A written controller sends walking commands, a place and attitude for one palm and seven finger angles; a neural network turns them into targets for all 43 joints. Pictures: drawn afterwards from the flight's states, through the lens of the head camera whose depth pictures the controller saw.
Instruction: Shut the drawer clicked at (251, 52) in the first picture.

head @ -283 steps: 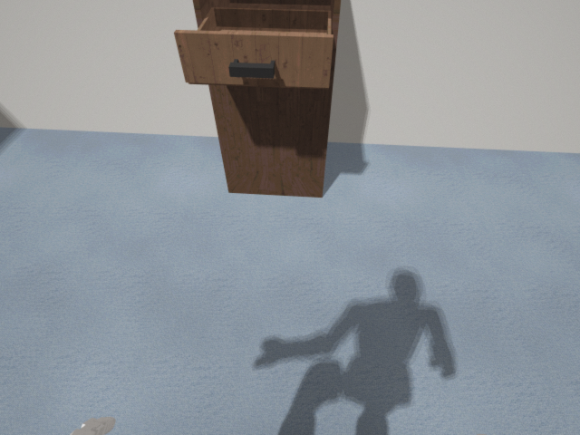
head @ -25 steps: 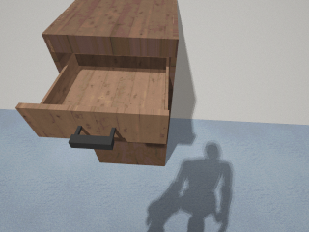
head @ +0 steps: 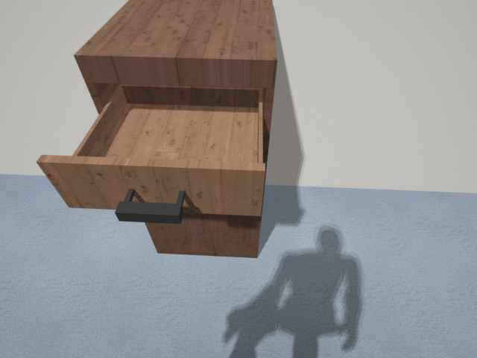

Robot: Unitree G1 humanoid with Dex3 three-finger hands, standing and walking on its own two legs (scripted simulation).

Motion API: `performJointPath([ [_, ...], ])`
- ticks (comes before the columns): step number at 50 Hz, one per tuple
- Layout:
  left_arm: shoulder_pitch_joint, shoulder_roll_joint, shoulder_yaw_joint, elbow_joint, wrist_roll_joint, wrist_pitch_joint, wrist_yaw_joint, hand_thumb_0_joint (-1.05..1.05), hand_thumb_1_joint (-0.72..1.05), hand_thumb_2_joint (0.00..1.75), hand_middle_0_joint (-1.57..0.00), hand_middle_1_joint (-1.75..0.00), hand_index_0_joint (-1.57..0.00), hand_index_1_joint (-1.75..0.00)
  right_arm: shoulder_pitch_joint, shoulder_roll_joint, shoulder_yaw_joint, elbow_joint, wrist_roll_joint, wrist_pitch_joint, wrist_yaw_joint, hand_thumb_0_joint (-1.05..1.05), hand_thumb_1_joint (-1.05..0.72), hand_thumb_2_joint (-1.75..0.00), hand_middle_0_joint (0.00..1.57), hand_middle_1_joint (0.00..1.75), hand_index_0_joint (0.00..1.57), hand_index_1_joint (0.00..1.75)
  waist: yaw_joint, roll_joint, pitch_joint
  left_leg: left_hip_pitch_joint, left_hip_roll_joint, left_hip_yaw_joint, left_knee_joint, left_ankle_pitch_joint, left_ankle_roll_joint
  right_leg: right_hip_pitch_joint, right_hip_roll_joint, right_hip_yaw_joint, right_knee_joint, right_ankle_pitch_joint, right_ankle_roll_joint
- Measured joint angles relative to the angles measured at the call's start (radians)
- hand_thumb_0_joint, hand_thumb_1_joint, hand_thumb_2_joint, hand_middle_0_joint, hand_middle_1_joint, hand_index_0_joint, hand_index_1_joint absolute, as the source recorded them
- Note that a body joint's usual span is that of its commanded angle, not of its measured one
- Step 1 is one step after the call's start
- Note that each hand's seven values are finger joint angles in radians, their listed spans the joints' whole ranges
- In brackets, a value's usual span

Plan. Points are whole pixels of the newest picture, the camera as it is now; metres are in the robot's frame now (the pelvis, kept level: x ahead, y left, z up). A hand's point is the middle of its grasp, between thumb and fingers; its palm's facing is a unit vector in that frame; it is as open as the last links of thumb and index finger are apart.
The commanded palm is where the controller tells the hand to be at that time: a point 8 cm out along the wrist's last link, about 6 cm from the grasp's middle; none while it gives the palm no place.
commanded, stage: look again from close up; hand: left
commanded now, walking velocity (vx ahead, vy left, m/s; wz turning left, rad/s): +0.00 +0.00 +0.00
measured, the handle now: (153, 203) +0.38 +0.19 +0.04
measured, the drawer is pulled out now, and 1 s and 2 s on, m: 0.28 0.28 0.28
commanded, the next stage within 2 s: shuffle to correct the standing spot in 0.18 s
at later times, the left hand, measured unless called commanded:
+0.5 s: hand out of the picture -0.01 +0.17 -0.18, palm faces +0.01 -0.98 -0.17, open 7.4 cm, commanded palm none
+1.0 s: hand out of the picture +0.04 +0.19 -0.18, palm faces +0.04 -0.98 -0.20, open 7.3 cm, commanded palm none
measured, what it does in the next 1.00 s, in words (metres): stands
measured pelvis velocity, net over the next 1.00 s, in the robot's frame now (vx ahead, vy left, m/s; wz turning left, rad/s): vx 0.04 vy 0.02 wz -0.01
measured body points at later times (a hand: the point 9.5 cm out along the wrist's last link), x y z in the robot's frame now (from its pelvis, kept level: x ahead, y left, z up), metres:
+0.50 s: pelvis +0.01 +0.01 +0.00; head +0.01 +0.01 +0.45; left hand -0.01 +0.22 -0.16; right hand -0.03 -0.20 -0.16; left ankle -0.05 +0.11 -0.74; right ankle +0.04 -0.13 -0.73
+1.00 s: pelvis +0.04 +0.02 +0.00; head +0.06 +0.02 +0.45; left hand +0.04 +0.24 -0.16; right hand +0.03 -0.20 -0.16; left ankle -0.05 +0.11 -0.74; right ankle +0.04 -0.13 -0.73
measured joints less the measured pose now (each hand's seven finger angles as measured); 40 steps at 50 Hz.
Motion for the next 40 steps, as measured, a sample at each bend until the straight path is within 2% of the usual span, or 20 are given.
performJointPath([
  [17, 0.012, -0.005, 0.001, 0.004, -0.002, -0.003, -0.002, 0.0, 0.91, 0.9, -0.2, -0.3, -0.2, -0.3, 0.038, 0.033, 0.019, 0.06, 0.001, -0.004, 0.008, 0.01, -0.91, -0.9, 0.2, 0.3, 0.2, 0.3, -0.002, -0.012, 0.023, 0.011, -0.018, 0.004, -0.037, 0.03, 0.011, 0.008, -0.015, 0.006, -0.03, 0.028, 0.01],
  [26, 0.074, -0.025, 0.011, 0.014, 0.009, 0.001, -0.013, 0.0, 0.91, 0.9, -0.2, -0.3, -0.2, -0.3, 0.074, 0.039, 0.012, 0.076, -0.01, 0.004, 0.01, 0.01, -0.91, -0.9, 0.2, 0.3, 0.2, 0.3, 0.006, -0.022, 0.005, 0.0, -0.009, 0.013, 0.023, -0.03, 0.012, -0.018, -0.007, 0.017, 0.05, -0.041, -0.005],
  [35, 0.091, -0.043, 0.026, 0.024, 0.007, -0.024, -0.014, 0.0, 0.91, 0.9, -0.2, -0.3, -0.2, -0.3, 0.079, 0.047, 0.011, 0.081, -0.002, -0.019, -0.005, 0.01, -0.91, -0.9, 0.2, 0.3, 0.2, 0.3, 0.002, -0.015, 0.023, -0.013, 0.007, -0.005, 0.116, -0.117, 0.005, -0.021, 0.0, -0.001, 0.131, -0.123, 0.005],
  [40, 0.059, -0.05, 0.023, 0.034, 0.0, -0.009, 0.001, 0.0, 0.91, 0.9, -0.2, -0.3, -0.2, -0.3, 0.037, 0.058, 0.013, 0.085, 0.002, -0.028, -0.019, 0.01, -0.91, -0.9, 0.2, 0.3, 0.2, 0.3, 0.009, -0.027, 0.04, 0.023, -0.002, 0.0, 0.078, -0.105, 0.01, 0.0, -0.007, 0.005, 0.121, -0.116, 0.013],
])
